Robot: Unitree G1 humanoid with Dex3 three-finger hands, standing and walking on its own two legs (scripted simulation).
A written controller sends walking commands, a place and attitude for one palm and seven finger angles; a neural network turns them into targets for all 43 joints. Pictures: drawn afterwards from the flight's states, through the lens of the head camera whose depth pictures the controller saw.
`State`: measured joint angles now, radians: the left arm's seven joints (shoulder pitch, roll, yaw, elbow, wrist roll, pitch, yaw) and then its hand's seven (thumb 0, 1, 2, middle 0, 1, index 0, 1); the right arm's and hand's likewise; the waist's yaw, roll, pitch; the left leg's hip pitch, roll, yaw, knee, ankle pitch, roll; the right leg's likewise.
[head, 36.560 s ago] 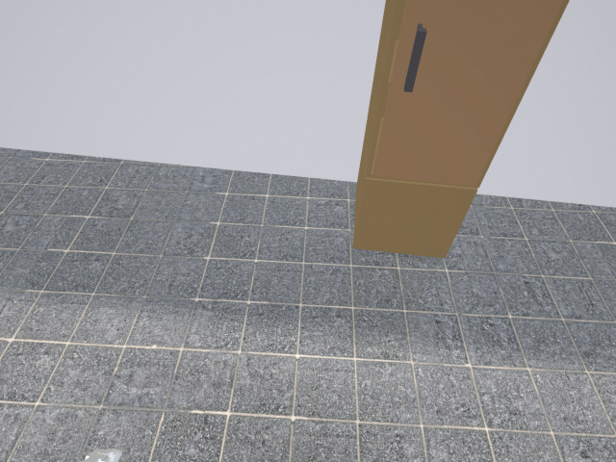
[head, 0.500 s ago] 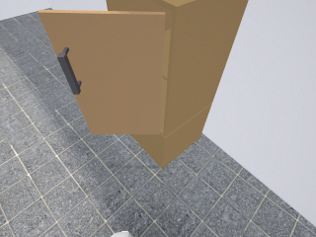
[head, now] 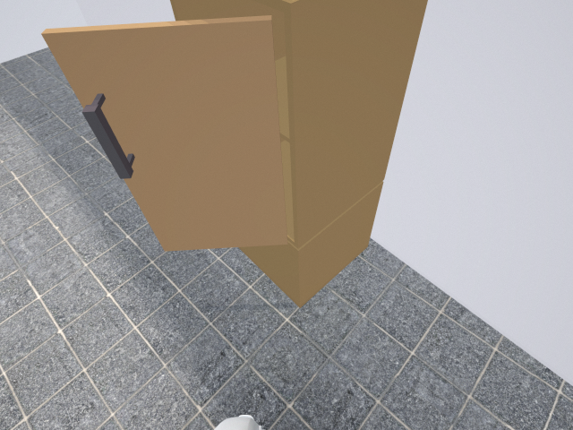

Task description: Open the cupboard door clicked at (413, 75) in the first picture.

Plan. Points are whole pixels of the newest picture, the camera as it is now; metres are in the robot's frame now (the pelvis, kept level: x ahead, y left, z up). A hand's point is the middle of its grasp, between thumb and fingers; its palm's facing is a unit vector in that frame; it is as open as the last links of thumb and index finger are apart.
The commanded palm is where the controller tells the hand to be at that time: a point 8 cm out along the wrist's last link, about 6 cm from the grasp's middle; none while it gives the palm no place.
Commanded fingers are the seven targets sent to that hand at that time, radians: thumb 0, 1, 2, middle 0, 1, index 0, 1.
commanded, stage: come to a stop and stand still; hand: left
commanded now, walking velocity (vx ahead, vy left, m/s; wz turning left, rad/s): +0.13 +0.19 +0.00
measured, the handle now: (113, 137) +0.57 +0.36 +0.08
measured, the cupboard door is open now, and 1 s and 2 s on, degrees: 50 50 50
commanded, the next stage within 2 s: look again from close up in 1.12 s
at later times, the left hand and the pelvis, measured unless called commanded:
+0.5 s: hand out of the picture +0.04 +0.19 -0.16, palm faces +0.00 -0.97 -0.22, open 7.4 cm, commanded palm none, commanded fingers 0.00 0.90 0.90 -0.20 -0.30 -0.20 -0.30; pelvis +0.02 +0.01 +0.01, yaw +0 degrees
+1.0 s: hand out of the picture +0.06 +0.18 -0.17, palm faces +0.00 -0.98 -0.20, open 7.4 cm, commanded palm none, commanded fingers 0.00 0.90 0.90 -0.20 -0.30 -0.20 -0.30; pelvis +0.05 +0.00 +0.01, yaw -1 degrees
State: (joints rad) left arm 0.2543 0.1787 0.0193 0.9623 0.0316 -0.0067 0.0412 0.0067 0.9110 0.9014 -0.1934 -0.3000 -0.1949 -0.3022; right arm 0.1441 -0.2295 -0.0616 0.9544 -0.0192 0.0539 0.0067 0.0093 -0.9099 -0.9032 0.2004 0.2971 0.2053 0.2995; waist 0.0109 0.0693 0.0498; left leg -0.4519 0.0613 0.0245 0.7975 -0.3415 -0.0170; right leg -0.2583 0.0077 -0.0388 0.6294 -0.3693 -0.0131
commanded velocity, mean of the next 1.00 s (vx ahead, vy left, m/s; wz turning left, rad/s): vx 0.01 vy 0.02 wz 0.00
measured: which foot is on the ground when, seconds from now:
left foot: up 0.00-0.18, down 0.20-1.00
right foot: down 0.00-1.00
